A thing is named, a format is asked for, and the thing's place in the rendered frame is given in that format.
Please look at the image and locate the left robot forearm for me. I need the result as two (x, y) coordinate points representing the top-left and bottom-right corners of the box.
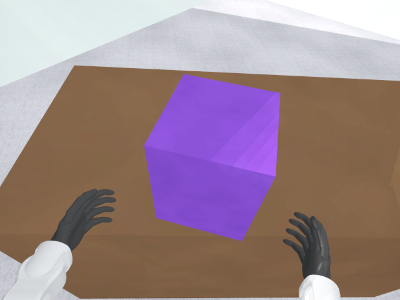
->
(1, 241), (73, 300)

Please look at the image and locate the right robot forearm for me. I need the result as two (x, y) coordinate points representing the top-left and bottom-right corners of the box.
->
(299, 275), (340, 300)

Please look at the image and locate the robot right hand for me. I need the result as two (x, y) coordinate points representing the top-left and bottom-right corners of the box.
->
(283, 212), (331, 279)

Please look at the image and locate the carton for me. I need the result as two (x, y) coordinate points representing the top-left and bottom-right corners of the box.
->
(144, 74), (280, 241)

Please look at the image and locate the robot left hand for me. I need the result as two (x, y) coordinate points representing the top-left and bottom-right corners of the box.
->
(51, 189), (116, 251)

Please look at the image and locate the pedestal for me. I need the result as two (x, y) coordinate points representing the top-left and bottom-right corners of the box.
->
(0, 66), (400, 299)

